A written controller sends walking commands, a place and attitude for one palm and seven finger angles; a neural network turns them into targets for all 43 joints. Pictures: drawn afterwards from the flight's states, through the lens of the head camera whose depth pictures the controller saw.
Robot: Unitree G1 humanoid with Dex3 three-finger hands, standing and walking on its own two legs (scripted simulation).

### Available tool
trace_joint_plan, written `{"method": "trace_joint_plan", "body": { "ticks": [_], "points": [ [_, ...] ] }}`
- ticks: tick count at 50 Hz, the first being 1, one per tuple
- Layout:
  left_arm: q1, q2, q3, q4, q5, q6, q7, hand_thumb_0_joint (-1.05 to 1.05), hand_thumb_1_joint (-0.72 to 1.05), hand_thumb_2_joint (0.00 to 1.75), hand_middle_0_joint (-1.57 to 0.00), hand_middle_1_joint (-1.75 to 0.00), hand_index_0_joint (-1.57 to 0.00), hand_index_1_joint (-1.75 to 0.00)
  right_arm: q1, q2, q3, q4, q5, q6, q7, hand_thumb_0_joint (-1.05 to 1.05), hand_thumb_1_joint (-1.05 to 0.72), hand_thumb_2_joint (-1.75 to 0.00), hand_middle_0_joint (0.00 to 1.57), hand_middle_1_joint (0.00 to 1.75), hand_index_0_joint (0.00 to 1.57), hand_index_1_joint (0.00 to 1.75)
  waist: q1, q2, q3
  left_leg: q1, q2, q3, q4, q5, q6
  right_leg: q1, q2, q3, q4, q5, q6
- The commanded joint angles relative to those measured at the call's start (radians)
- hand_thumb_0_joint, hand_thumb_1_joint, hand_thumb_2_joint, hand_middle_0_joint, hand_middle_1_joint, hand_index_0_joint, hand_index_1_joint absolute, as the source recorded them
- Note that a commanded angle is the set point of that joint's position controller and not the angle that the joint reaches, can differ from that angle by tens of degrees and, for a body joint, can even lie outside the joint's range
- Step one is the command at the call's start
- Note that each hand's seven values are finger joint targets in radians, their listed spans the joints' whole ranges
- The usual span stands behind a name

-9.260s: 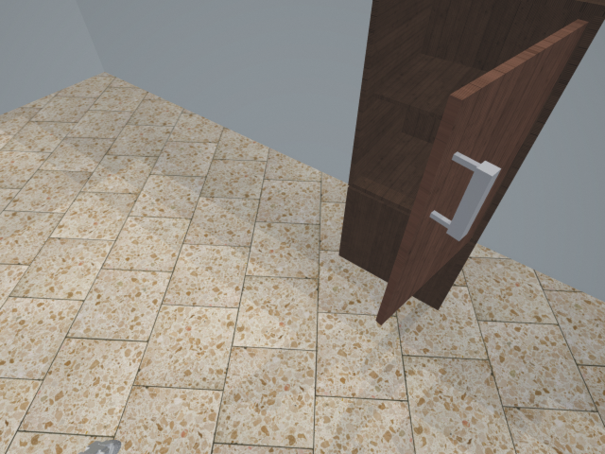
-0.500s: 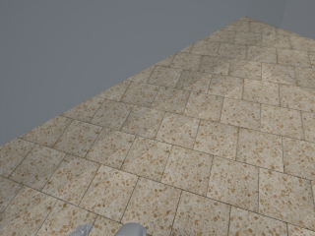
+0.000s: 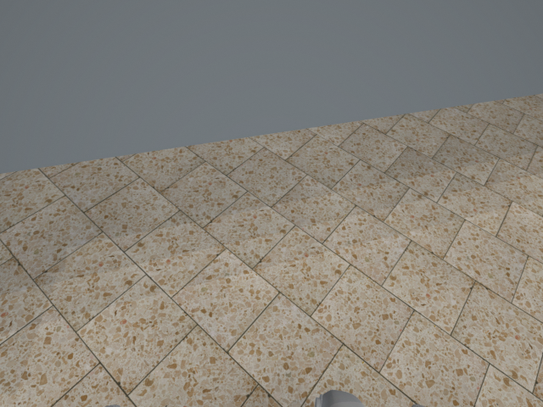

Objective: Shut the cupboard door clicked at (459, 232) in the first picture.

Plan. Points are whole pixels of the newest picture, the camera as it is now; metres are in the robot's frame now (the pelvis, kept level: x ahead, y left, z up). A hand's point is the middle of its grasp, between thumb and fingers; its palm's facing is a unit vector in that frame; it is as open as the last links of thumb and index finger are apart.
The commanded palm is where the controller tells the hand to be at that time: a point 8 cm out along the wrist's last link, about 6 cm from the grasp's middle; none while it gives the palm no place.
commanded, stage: walk to a spot facing it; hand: left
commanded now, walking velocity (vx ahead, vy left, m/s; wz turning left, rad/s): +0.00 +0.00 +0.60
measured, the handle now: out of the picture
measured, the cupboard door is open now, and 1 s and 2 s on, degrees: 78 78 78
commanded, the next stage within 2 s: none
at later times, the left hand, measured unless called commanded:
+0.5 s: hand out of the picture +0.01 +0.15 -0.14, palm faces +0.34 -0.89 -0.29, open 7.4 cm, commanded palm none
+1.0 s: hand out of the picture +0.04 +0.22 -0.18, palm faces +0.63 -0.75 -0.19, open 7.4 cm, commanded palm none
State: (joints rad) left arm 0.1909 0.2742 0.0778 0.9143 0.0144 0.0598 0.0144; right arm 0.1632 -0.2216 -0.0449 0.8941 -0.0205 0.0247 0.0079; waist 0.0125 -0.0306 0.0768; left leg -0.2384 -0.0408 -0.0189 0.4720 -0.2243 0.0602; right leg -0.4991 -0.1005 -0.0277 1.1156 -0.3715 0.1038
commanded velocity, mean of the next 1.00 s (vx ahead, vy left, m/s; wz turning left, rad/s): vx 0.32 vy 0.00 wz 0.46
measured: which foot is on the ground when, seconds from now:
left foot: down 0.00-0.30, up 0.32-0.80, down 0.82-1.00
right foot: up 0.00-0.28, down 0.30-0.82, up 0.84-1.00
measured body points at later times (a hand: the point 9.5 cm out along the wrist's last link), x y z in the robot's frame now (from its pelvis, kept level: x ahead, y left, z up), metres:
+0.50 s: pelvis +0.04 -0.05 +0.01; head +0.05 -0.09 +0.46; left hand -0.01 +0.19 -0.12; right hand +0.15 -0.30 -0.15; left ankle +0.03 +0.11 -0.63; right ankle +0.03 -0.15 -0.74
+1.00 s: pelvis +0.17 +0.09 -0.01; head +0.18 +0.11 +0.44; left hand +0.01 +0.26 -0.17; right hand +0.41 -0.02 -0.14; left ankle +0.16 +0.15 -0.74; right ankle +0.22 -0.06 -0.64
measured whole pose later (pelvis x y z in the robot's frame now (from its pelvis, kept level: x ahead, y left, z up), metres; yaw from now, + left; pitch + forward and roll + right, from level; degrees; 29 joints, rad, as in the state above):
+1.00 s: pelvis +0.17 +0.09 -0.01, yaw +34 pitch -2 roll +0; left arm 0.34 0.18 0.04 1.05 0.02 -0.01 0.01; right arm 0.11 -0.19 -0.03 0.94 -0.02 -0.07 0.01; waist 0.07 -0.02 0.10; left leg -0.25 -0.06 0.12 0.53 -0.25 0.10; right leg -0.48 -0.18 -0.07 1.25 -0.34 0.06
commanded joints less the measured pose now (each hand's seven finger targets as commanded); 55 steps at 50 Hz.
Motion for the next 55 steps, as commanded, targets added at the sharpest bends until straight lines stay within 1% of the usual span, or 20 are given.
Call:
{"method": "trace_joint_plan", "body": {
  "ticks": [1, 9, 11, 13, 14, 15, 16, 18, 21, 28, 34, 37, 39, 40, 41, 42, 44, 46, 48, 55],
  "points": [
    [-0.041, 0.077, 0.015, -0.101, 0.001, -0.027, 0.006, 0.0, 0.9, 0.9, -0.2, -0.3, -0.2, -0.3, 0.064, -0.207, -0.061, -0.05, 0.002, -0.012, -0.016, 0.0, -0.9, -0.9, 0.2, 0.3, 0.2, 0.3, -0.044, 0.146, -0.106, 0.136, 0.256, -0.3, -0.15, 0.33, 0.108, -0.057, 0.003, 0.038, -0.05, -0.007, 0.005],
    [-0.088, 0.056, 0.006, -0.137, 0.002, -0.049, -0.014, 0.0, 0.9, 0.9, -0.2, -0.3, -0.2, -0.3, 0.097, -0.22, -0.07, -0.039, -0.009, -0.009, -0.01, 0.0, -0.9, -0.9, 0.2, 0.3, 0.2, 0.3, -0.062, 0.195, -0.087, 0.059, 0.225, -0.489, -0.203, -0.218, 0.122, 0.046, 0.066, 0.016, -0.336, -0.093, -0.026],
    [-0.031, 0.049, 0.006, -0.123, -0.001, -0.058, -0.017, 0.0, 0.9, 0.9, -0.2, -0.3, -0.2, -0.3, 0.073, -0.214, -0.069, -0.045, -0.01, -0.007, -0.009, 0.0, -0.9, -0.9, 0.2, 0.3, 0.2, 0.3, -0.033, 0.198, -0.089, -0.04, 0.192, -0.502, -0.18, -0.238, 0.111, 0.198, 0.1, -0.003, -0.469, -0.077, -0.039],
    [0.112, 0.072, 0.019, -0.082, 0.001, -0.073, -0.018, 0.0, 0.9, 0.9, -0.2, -0.3, -0.2, -0.3, 0.013, -0.185, -0.066, -0.056, -0.002, -0.009, -0.009, 0.0, -0.9, -0.9, 0.2, 0.3, 0.2, 0.3, 0.05, 0.127, -0.098, -0.261, 0.107, -0.427, -0.058, -0.314, 0.053, 0.513, 0.087, -0.009, -0.717, 0.025, -0.058],
    [0.179, 0.15, 0.037, -0.07, 0.015, -0.083, -0.006, 0.0, 0.9, 0.9, -0.2, -0.3, -0.2, -0.3, 0.023, -0.108, -0.052, -0.069, 0.011, -0.012, -0.007, 0.0, -0.9, -0.9, 0.2, 0.3, 0.2, 0.3, 0.08, -0.088, -0.116, -0.514, 0.007, -0.265, 0.186, -0.363, -0.018, 0.739, -0.134, 0.221, -0.877, -0.168, -0.123],
    [0.205, 0.212, 0.037, -0.072, 0.012, -0.081, 0.004, 0.0, 0.9, 0.9, -0.2, -0.3, -0.2, -0.3, -0.009, -0.082, -0.042, -0.106, 0.005, -0.025, -0.004, 0.0, -0.9, -0.9, 0.2, 0.3, 0.2, 0.3, 0.1, -0.26, -0.08, -0.632, -0.05, -0.085, 0.44, -0.368, -0.072, 0.69, -0.397, 0.521, -0.996, -0.355, -0.199],
    [0.178, 0.214, 0.039, -0.08, 0.0, -0.085, 0.008, 0.0, 0.9, 0.9, -0.2, -0.3, -0.2, -0.3, -0.029, -0.141, -0.061, -0.109, -0.012, -0.023, 0.006, 0.0, -0.9, -0.9, 0.2, 0.3, 0.2, 0.3, 0.07, -0.176, -0.043, -0.589, 0.029, -0.107, 0.571, -0.312, -0.067, 0.52, -0.433, 0.54, -1.039, -0.451, -0.227],
    [0.076, 0.141, 0.022, -0.081, 0.001, -0.099, 0.007, 0.0, 0.9, 0.9, -0.2, -0.3, -0.2, -0.3, -0.016, -0.134, -0.069, -0.072, -0.016, -0.004, 0.028, 0.0, -0.9, -0.9, 0.2, 0.3, 0.2, 0.3, 0.009, -0.13, 0.067, -0.534, 0.082, -0.079, 0.691, -0.166, -0.074, 0.318, -0.351, 0.398, -1.071, -0.439, -0.178],
    [0.09, 0.057, -0.006, -0.046, 0.0, -0.124, 0.003, 0.0, 0.9, 0.9, -0.2, -0.3, -0.2, -0.3, 0.069, -0.079, -0.059, -0.018, -0.013, 0.006, 0.046, 0.0, -0.9, -0.9, 0.2, 0.3, 0.2, 0.3, -0.028, -0.129, 0.053, -0.48, 0.083, -0.013, 0.735, 0.017, -0.102, 0.357, -0.192, 0.046, -0.987, -0.006, -0.123],
    [0.277, 0.026, -0.016, 0.051, 0.013, -0.143, 0.014, 0.0, 0.9, 0.9, -0.2, -0.3, -0.2, -0.3, -0.059, -0.055, -0.042, -0.039, -0.009, 0.005, 0.054, 0.0, -0.9, -0.9, 0.2, 0.3, 0.2, 0.3, 0.015, -0.137, 0.055, -0.578, 0.116, 0.042, 0.678, 0.07, -0.098, 0.525, -0.209, -0.093, -0.934, 0.32, -0.138],
    [0.387, 0.038, -0.02, 0.108, 0.02, -0.144, 0.02, 0.0, 0.9, 0.9, -0.2, -0.3, -0.2, -0.3, -0.256, -0.016, -0.003, -0.082, -0.007, -0.019, 0.066, 0.0, -0.9, -0.9, 0.2, 0.3, 0.2, 0.3, 0.07, -0.13, 0.09, -0.493, 0.117, 0.123, 0.347, 0.019, -0.057, 0.583, -0.253, -0.165, -0.88, 0.574, -0.168],
    [0.369, 0.073, -0.017, 0.12, 0.017, -0.14, 0.017, 0.0, 0.9, 0.9, -0.2, -0.3, -0.2, -0.3, -0.174, -0.03, -0.002, -0.061, -0.005, -0.036, 0.055, 0.0, -0.9, -0.9, 0.2, 0.3, 0.2, 0.3, 0.028, -0.138, 0.012, -0.276, 0.056, 0.184, 0.225, -0.064, -0.007, 0.6, -0.271, -0.211, -0.742, 0.866, -0.165],
    [0.331, 0.114, -0.015, 0.113, 0.006, -0.14, 0.011, 0.0, 0.9, 0.9, -0.2, -0.3, -0.2, -0.3, 0.024, -0.07, -0.015, -0.011, -0.011, -0.052, 0.034, 0.0, -0.9, -0.9, 0.2, 0.3, 0.2, 0.3, -0.074, -0.127, -0.118, 0.024, -0.029, 0.236, 0.112, -0.041, 0.03, 0.536, -0.241, -0.286, -0.448, 1.027, -0.132],
    [0.318, 0.1, -0.019, 0.1, -0.001, -0.141, 0.003, 0.0, 0.9, 0.9, -0.2, -0.3, -0.2, -0.3, 0.181, -0.143, -0.036, 0.026, -0.017, -0.056, 0.019, 0.0, -0.9, -0.9, 0.2, 0.3, 0.2, 0.3, -0.153, -0.074, -0.239, 0.345, 0.049, 0.148, 0.032, 0.056, 0.063, 0.343, -0.219, -0.277, -0.17, 0.814, -0.096],
    [0.332, 0.024, -0.022, 0.061, -0.014, -0.138, -0.015, 0.0, 0.9, 0.9, -0.2, -0.3, -0.2, -0.3, 0.269, -0.284, -0.072, 0.053, -0.018, -0.058, 0.006, 0.0, -0.9, -0.9, 0.2, 0.3, 0.2, 0.3, -0.16, 0.215, -0.335, 0.626, 0.383, -0.334, 0.023, 0.236, 0.179, -0.043, -0.041, -0.226, 0.17, -0.071, -0.043],
    [0.199, 0.026, -0.03, 0.002, -0.015, -0.132, -0.011, 0.0, 0.9, 0.9, -0.2, -0.3, -0.2, -0.3, 0.339, -0.328, -0.08, 0.063, 0.013, -0.055, -0.002, 0.0, -0.9, -0.9, 0.2, 0.3, 0.2, 0.3, -0.182, 0.119, -0.334, 0.596, 0.483, -0.452, -0.072, 0.414, 0.219, -0.164, -0.025, -0.097, 0.281, -0.192, -0.056],
    [0.168, 0.003, -0.025, 0.031, -0.01, -0.121, 0.0, 0.0, 0.9, 0.9, -0.2, -0.3, -0.2, -0.3, 0.179, -0.246, -0.061, 0.031, 0.015, -0.077, -0.023, 0.0, -0.9, -0.9, 0.2, 0.3, 0.2, 0.3, -0.111, 0.088, -0.225, 0.369, 0.451, -0.331, -0.125, 0.318, 0.18, -0.177, -0.084, 0.004, 0.321, -0.061, -0.056],
    [0.204, -0.027, -0.023, 0.076, 0.01, -0.106, -0.01, 0.0, 0.9, 0.9, -0.2, -0.3, -0.2, -0.3, 0.086, -0.133, -0.026, 0.025, 0.008, -0.093, -0.021, 0.0, -0.9, -0.9, 0.2, 0.3, 0.2, 0.3, -0.037, 0.075, -0.076, 0.125, 0.342, -0.176, -0.176, 0.345, 0.129, -0.077, -0.108, 0.003, 0.223, 0.016, -0.053],
    [0.257, -0.053, -0.025, 0.099, 0.017, -0.088, -0.012, 0.0, 0.9, 0.9, -0.2, -0.3, -0.2, -0.3, 0.066, -0.095, -0.015, 0.039, 0.008, -0.103, -0.016, 0.0, -0.9, -0.9, 0.2, 0.3, 0.2, 0.3, 0.011, 0.093, -0.057, 0.012, 0.288, -0.094, -0.22, 0.301, 0.116, 0.004, -0.101, -0.012, 0.128, 0.052, -0.043],
    [0.052, -0.035, -0.01, 0.029, 0.017, -0.072, -0.025, 0.0, 0.9, 0.9, -0.2, -0.3, -0.2, -0.3, 0.17, -0.067, -0.028, 0.085, 0.013, -0.112, -0.022, 0.0, -0.9, -0.9, 0.2, 0.3, 0.2, 0.3, -0.012, 0.086, 0.03, 0.085, 0.27, -0.114, -0.314, 0.204, 0.127, -0.153, -0.088, -0.002, -0.063, 0.233, -0.019]
  ]
}}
